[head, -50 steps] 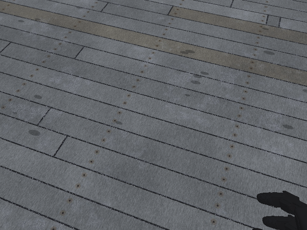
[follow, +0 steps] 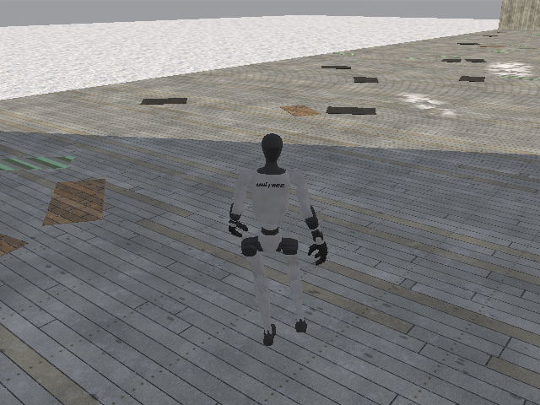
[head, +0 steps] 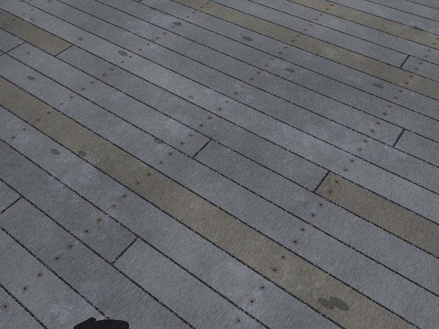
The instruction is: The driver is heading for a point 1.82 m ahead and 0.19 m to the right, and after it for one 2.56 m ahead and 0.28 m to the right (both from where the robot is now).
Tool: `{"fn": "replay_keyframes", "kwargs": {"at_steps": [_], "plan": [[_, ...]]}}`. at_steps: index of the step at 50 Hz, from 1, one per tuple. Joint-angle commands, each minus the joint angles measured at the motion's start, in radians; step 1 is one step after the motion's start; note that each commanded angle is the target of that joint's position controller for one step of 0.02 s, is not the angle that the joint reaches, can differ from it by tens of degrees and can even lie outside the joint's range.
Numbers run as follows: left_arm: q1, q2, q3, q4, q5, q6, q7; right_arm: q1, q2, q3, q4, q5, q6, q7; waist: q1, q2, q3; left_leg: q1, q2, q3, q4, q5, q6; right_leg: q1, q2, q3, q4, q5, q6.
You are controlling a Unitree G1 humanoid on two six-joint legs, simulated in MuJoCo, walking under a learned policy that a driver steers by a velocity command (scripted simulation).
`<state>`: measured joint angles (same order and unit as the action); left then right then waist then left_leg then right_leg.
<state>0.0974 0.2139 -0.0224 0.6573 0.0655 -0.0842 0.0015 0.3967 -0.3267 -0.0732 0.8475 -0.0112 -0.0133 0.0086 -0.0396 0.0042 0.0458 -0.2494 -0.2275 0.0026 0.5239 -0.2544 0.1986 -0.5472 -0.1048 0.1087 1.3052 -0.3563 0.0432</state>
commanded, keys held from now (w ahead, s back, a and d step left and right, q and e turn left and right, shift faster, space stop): w+q+shift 0.12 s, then w+shift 0.14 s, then w+e+shift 0.74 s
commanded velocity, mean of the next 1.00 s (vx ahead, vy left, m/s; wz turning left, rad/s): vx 1.00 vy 0.00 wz -0.17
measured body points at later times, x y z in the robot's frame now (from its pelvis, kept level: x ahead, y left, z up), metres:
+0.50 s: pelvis +0.46 -0.05 +0.02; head +0.47 -0.05 +0.47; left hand +0.32 +0.21 -0.10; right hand +0.74 -0.23 -0.04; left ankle +0.50 +0.09 -0.67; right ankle +0.42 -0.17 -0.72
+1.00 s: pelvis +0.90 +0.00 -0.01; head +0.93 -0.02 +0.44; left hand +1.21 +0.17 -0.05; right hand +0.77 -0.28 -0.13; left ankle +0.71 +0.14 -0.72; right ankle +1.07 -0.13 -0.68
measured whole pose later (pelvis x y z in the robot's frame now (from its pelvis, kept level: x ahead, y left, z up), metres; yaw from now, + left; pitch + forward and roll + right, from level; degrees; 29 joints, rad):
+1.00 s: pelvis +0.90 +0.00 -0.01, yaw -14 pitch +2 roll +2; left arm -0.02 0.35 0.05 0.62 0.03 0.00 -0.09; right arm 0.50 -0.33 -0.06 0.90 -0.02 -0.10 -0.01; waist -0.08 -0.03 0.02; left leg 0.21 0.00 0.28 0.21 -0.43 -0.05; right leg -0.79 -0.05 -0.11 0.84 -0.02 -0.13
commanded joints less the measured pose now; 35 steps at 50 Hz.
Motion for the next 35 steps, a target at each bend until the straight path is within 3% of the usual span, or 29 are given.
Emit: {"fn": "replay_keyframes", "kwargs": {"at_steps": [1,4,6,8,10,11,12,13,14,15,16,17,18,19,21,22,24,26,27,29,30,31,32,33,34,35], "plan": [[0.01,0.142,0.03,-0.078,0.006,0.031,-0.006,-0.053,-0.143,-0.032,-0.098,0.008,-0.056,-0.005,0.07,-0.075,0.046,-0.131,0.253,-0.4,-0.359,0.106,0.158,-0.043,-0.032,-0.073,-0.222,0.056,0.035],[-0.143,0.101,0.01,-0.136,-0.024,0.025,-0.022,-0.024,-0.15,-0.042,-0.1,0.011,-0.06,0.003,0.002,-0.019,0.052,-0.142,0.192,-0.349,-0.355,0.232,0.093,0.045,0.009,-0.109,-0.525,0.348,0.03],[-0.176,0.111,0.011,-0.147,-0.038,0.02,-0.022,0.012,-0.162,-0.051,-0.092,0.017,-0.059,0.01,-0.039,0.021,0.013,-0.047,0.208,-0.367,-0.324,0.365,0.061,0.088,0.048,-0.114,-0.637,0.451,0.015],[-0.183,0.131,0.017,-0.151,-0.038,0.013,-0.02,0.032,-0.158,-0.051,-0.082,0.017,-0.061,0.005,-0.052,0.038,-0.006,0.063,0.243,-0.371,-0.292,0.455,0.035,0.121,0.059,-0.111,-0.738,0.478,-0.011],[-0.095,0.174,0.038,-0.121,-0.031,0.007,-0.01,0.036,-0.173,-0.052,-0.072,0.011,-0.065,-0.006,-0.015,0.045,-0.066,0.186,0.27,-0.373,-0.173,0.695,-0.002,0.224,0.099,-0.114,-0.789,0.402,-0.039],[0.035,0.215,0.059,-0.083,-0.032,0.003,-0.001,0.028,-0.2,-0.055,-0.067,0.0,-0.066,-0.006,0.052,0.044,-0.147,0.237,0.277,-0.359,-0.026,0.841,-0.021,0.333,0.13,-0.126,-0.772,0.29,-0.058],[0.222,0.243,0.079,-0.036,-0.036,0.001,0.014,-0.019,-0.21,-0.054,-0.07,-0.01,-0.067,-0.003,0.172,0.036,-0.225,0.179,0.252,-0.321,0.201,0.834,-0.042,0.519,0.11,-0.136,-0.779,0.233,-0.074],[0.431,0.3,0.102,0.004,-0.019,-0.002,0.036,-0.046,-0.128,-0.031,-0.089,-0.018,-0.077,-0.005,0.258,-0.028,-0.329,0.006,0.211,-0.266,0.533,0.612,-0.053,0.75,-0.034,0.027,-0.743,-0.049,-0.097],[0.416,0.413,0.129,0.029,0.016,-0.003,0.027,0.121,0.034,0.011,-0.132,0.026,-0.081,0.005,0.105,-0.41,-0.424,-0.332,0.05,-0.162,0.851,-0.181,-0.107,0.954,-0.302,0.659,-0.963,-0.34,-0.236],[0.341,0.324,0.124,0.023,-0.012,0.006,0.007,0.062,-0.035,0.022,-0.113,-0.004,-0.078,-0.002,0.118,-0.284,-0.329,-0.482,0.11,-0.166,0.908,-0.163,-0.081,0.883,-0.286,0.856,-1.062,-0.463,-0.274],[0.267,0.244,0.112,0.023,-0.024,0.005,-0.002,-0.066,-0.074,0.014,-0.127,-0.015,-0.074,0.003,0.116,-0.123,-0.18,-0.509,0.164,-0.156,0.877,-0.065,-0.085,0.748,-0.232,0.664,-1.055,-0.375,-0.276],[0.256,0.21,0.107,0.044,-0.027,0.004,-0.01,-0.144,-0.08,0.019,-0.149,-0.027,-0.076,0.012,0.111,-0.028,-0.121,-0.483,0.191,-0.144,0.821,-0.03,-0.092,0.636,-0.182,0.525,-1.047,-0.216,-0.271],[0.281,0.188,0.098,0.074,-0.03,0.002,-0.012,-0.203,-0.071,0.023,-0.175,-0.042,-0.075,0.02,0.098,-0.022,-0.08,-0.465,0.219,-0.129,0.761,-0.038,-0.098,0.56,-0.13,0.43,-1.048,-0.098,-0.256],[0.302,0.161,0.088,0.107,-0.033,-0.001,-0.012,-0.213,-0.05,0.032,-0.199,-0.054,-0.068,0.028,0.064,-0.067,-0.055,-0.452,0.24,-0.115,0.712,-0.055,-0.114,0.503,-0.094,0.382,-1.058,-0.034,-0.256],[0.347,0.157,0.087,0.142,-0.052,-0.009,-0.012,-0.248,-0.024,0.049,-0.232,-0.068,-0.059,0.033,0.043,-0.091,-0.023,-0.471,0.269,-0.09,0.618,-0.1,-0.15,0.459,-0.062,0.35,-1.094,0.058,-0.276],[0.355,0.17,0.091,0.147,-0.056,-0.011,-0.009,-0.282,-0.02,0.058,-0.255,-0.07,-0.058,0.037,0.038,-0.088,-0.002,-0.484,0.286,-0.077,0.553,-0.094,-0.169,0.425,-0.064,0.339,-1.122,0.081,-0.292],[0.322,0.198,0.104,0.136,-0.052,-0.012,-0.003,-0.386,-0.016,0.079,-0.306,-0.055,-0.065,0.049,0.033,-0.075,0.036,-0.391,0.295,-0.048,0.335,0.034,-0.202,0.291,-0.031,0.271,-1.184,0.123,-0.288],[0.293,0.242,0.123,0.124,-0.058,-0.013,-0.011,-0.432,-0.008,0.092,-0.315,-0.031,-0.069,0.062,0.037,-0.083,0.033,-0.143,0.25,0.003,0.155,0.166,-0.213,0.145,0.008,0.202,-1.234,0.205,-0.261],[0.307,0.261,0.129,0.126,-0.067,-0.016,-0.019,-0.432,-0.019,0.088,-0.31,-0.024,-0.068,0.059,0.042,-0.084,0.02,-0.06,0.234,0.018,0.139,0.217,-0.212,0.132,-0.01,0.211,-1.249,0.273,-0.257],[0.342,0.26,0.13,0.138,-0.076,-0.016,-0.026,-0.428,-0.05,0.075,-0.303,-0.023,-0.068,0.041,0.046,-0.068,0.006,-0.016,0.231,0.005,0.073,0.243,-0.203,0.226,-0.028,0.208,-1.182,0.403,-0.232],[0.36,0.265,0.131,0.147,-0.076,-0.014,-0.024,-0.395,-0.068,0.064,-0.292,-0.027,-0.069,0.029,0.031,-0.055,-0.028,0.032,0.216,0.007,0.038,0.199,-0.192,0.284,-0.023,0.195,-1.087,0.536,-0.214],[0.372,0.277,0.134,0.154,-0.075,-0.01,-0.024,-0.3,-0.089,0.049,-0.26,-0.035,-0.073,0.014,-0.012,-0.025,-0.096,0.147,0.189,0.021,0.005,0.143,-0.178,0.313,0.013,0.159,-0.912,0.681,-0.194],[0.363,0.285,0.138,0.151,-0.078,-0.01,-0.026,-0.16,-0.116,0.032,-0.223,-0.045,-0.078,-0.004,-0.081,-0.007,-0.183,0.342,0.223,0.004,0.019,0.097,-0.164,0.231,0.061,0.13,-0.68,0.673,-0.174],[0.338,0.224,0.121,0.123,-0.081,-0.019,-0.025,0.029,-0.189,0.004,-0.211,-0.062,-0.081,-0.028,-0.167,0.072,-0.308,0.547,0.445,-0.224,-0.028,-0.211,-0.129,0.082,0.114,0.076,-0.363,0.433,-0.156],[0.412,0.094,0.091,0.082,-0.107,-0.013,-0.017,0.057,-0.254,-0.012,-0.208,-0.085,-0.071,-0.034,-0.099,0.272,-0.414,0.676,0.71,-0.7,-0.205,-0.566,-0.064,-0.152,0.185,-0.001,-0.061,-0.133,-0.144],[0.371,0.15,0.093,0.079,-0.084,0.005,-0.01,-0.014,-0.203,-0.012,-0.209,-0.058,-0.061,-0.036,-0.07,0.23,-0.325,0.567,0.693,-0.815,-0.277,-0.637,-0.032,-0.257,0.123,-0.018,0.043,-0.045,-0.158]]}}
Velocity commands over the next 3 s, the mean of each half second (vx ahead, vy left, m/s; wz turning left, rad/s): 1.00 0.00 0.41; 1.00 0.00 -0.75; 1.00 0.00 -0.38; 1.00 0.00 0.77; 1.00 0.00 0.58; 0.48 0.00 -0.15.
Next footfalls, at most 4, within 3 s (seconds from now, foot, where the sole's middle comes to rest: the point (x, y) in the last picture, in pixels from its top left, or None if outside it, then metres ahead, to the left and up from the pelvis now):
0.26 right None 0.46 -0.16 -0.76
0.66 left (185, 250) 0.75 0.13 -0.76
1.08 right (250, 157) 1.15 -0.12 -0.76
1.54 left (254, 81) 1.62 -0.18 -0.76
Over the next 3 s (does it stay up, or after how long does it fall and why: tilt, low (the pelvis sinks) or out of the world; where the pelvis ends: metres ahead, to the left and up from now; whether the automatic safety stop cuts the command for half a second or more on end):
stays up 2.64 -0.16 0.01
